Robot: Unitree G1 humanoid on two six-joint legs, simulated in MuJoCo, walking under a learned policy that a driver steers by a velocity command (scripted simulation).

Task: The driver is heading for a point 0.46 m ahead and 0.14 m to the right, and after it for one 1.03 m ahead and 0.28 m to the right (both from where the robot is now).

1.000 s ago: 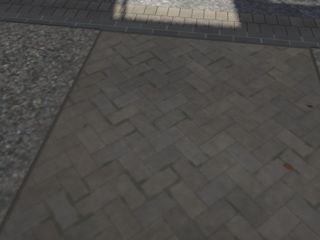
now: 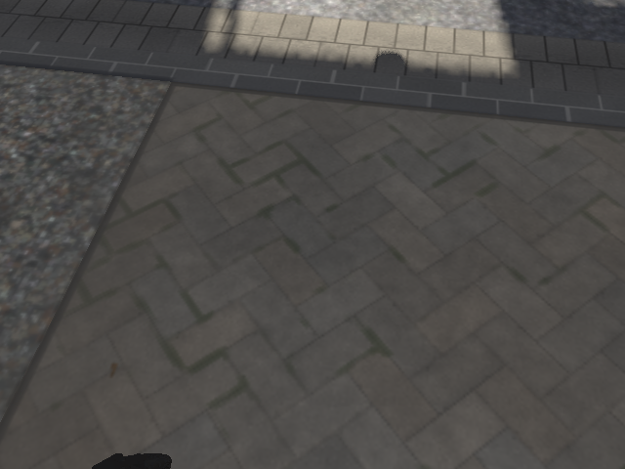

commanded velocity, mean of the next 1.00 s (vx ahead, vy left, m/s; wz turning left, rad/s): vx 0.24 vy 0.00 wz -0.03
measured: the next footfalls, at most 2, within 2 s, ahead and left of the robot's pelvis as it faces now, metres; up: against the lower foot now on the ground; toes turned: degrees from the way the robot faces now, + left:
left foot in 0.28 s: +0.08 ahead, +0.13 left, +0.00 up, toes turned +0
left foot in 1.08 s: +0.49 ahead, +0.13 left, +0.00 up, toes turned -5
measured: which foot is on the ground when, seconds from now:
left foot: up 0.00-0.26, down 0.28-0.64, up 0.66-1.00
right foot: down 0.00-1.00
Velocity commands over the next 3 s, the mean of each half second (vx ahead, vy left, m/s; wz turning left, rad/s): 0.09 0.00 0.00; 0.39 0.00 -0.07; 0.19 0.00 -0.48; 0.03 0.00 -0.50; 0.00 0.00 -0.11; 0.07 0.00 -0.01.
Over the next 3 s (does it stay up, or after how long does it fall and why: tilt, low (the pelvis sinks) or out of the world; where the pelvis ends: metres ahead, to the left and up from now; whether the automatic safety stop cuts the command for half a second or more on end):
stays up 0.43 0.00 0.00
